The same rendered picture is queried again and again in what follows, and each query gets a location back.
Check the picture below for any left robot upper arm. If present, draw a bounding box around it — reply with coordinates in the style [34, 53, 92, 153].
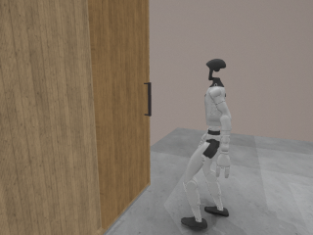
[208, 86, 232, 122]

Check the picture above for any handle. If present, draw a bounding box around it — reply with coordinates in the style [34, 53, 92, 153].
[144, 82, 152, 117]

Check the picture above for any wardrobe door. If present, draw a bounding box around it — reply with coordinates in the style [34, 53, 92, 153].
[0, 0, 102, 235]
[87, 0, 150, 229]

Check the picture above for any left robot forearm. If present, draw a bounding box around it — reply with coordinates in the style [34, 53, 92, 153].
[219, 115, 232, 155]

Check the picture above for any right robot hand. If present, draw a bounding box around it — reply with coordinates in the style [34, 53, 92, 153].
[199, 134, 206, 146]

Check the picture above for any robot left shin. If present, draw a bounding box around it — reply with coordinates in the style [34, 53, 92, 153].
[183, 180, 201, 222]

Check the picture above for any left robot hand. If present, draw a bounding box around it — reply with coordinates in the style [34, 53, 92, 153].
[215, 153, 231, 178]

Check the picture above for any robot right thigh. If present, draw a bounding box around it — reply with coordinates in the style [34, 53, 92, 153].
[202, 140, 217, 183]

